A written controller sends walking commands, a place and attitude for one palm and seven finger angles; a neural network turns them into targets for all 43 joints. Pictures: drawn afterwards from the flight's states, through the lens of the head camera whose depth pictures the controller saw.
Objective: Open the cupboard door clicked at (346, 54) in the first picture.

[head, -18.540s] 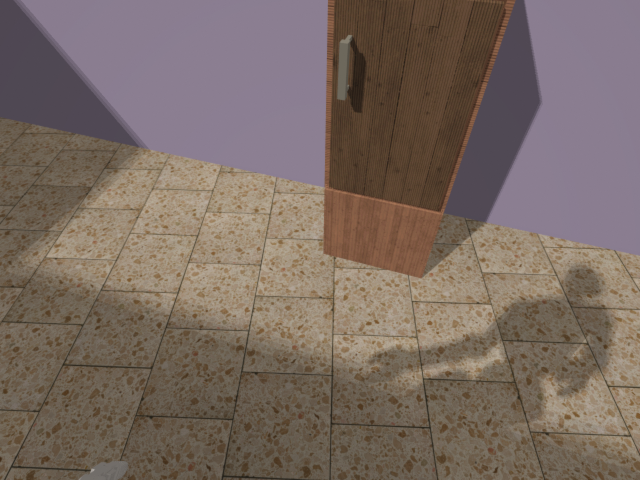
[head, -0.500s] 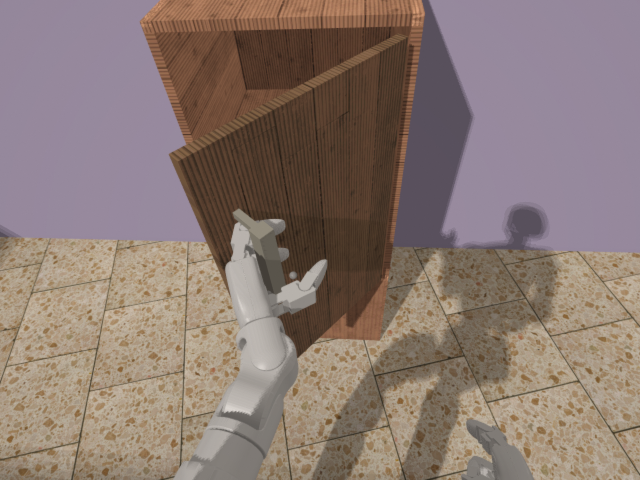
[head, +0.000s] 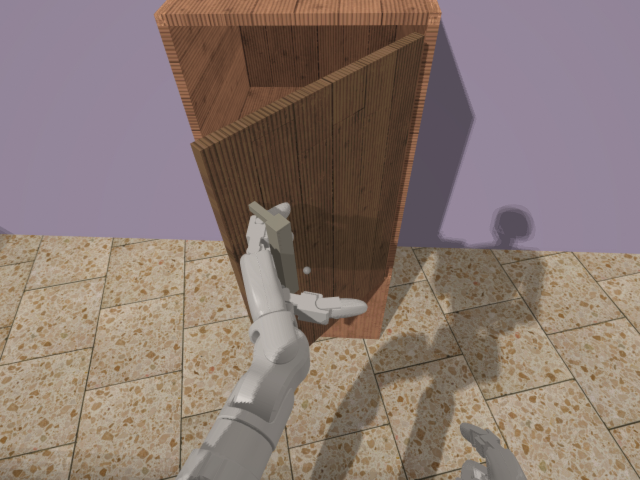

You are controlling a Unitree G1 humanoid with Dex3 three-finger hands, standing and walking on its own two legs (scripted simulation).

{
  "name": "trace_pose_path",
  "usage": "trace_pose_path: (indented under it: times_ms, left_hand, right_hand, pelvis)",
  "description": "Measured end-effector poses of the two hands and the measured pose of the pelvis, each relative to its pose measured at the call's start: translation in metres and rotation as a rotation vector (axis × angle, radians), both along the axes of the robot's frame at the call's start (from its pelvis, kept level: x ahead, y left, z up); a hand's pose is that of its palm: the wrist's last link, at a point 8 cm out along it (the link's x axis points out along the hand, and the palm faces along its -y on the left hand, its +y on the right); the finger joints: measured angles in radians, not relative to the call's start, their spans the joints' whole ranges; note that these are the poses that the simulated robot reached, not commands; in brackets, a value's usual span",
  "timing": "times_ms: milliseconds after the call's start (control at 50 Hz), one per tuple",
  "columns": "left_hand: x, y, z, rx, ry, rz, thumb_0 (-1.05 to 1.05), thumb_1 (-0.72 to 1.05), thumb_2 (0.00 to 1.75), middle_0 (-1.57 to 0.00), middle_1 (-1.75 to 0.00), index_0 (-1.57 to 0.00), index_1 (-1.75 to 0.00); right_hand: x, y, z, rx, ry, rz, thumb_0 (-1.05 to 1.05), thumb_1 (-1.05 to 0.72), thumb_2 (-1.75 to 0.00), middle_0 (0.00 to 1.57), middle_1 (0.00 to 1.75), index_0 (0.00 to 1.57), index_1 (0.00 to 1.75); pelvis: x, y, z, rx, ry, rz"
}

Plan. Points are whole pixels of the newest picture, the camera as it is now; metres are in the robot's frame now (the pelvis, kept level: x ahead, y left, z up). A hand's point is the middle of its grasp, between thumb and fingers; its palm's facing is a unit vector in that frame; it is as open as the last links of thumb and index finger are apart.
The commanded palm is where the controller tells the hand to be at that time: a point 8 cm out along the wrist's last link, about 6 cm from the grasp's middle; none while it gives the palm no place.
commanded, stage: slide the hand sideways off the handle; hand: left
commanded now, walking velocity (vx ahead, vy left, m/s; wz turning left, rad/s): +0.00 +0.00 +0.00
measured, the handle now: (273, 251) +0.39 +0.08 +0.08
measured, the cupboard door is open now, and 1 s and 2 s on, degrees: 48 50 50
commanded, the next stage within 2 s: draw the hand back to the body in 1.26 s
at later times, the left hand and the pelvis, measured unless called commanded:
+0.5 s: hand (306, 301) +0.31 +0.03 +0.09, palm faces -0.12 -0.99 +0.01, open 16.3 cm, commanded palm +0.28 +0.10 +0.08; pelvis -0.01 +0.02 +0.00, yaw -2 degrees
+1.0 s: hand (257, 336) +0.27 +0.08 +0.08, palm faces -0.07 -1.00 -0.02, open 16.1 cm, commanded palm +0.24 +0.15 +0.08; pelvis +0.02 +0.00 +0.00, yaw -1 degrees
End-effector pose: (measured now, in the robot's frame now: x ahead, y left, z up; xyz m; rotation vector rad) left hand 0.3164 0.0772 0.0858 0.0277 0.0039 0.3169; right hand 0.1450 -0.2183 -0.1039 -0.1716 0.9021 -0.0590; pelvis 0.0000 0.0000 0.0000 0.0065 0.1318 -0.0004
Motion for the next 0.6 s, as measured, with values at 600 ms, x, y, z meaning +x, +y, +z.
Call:
trace_pose_path:
  times_ms: [600]
  left_hand:
    - [-0.031, 0.02, -0.006, -0.004, -0.032, -0.448, -0.01, -0.5, 0.3, -0.18, -0.32, -0.16, -0.31]
  right_hand:
    - [-0.017, 0.007, 0.017, 0.012, -0.067, -0.04, 0.01, -0.91, -0.9, 0.2, 0.3, 0.2, 0.3]
  pelvis:
    - [-0.002, 0.013, 0.005, 0.006, -0.043, -0.037]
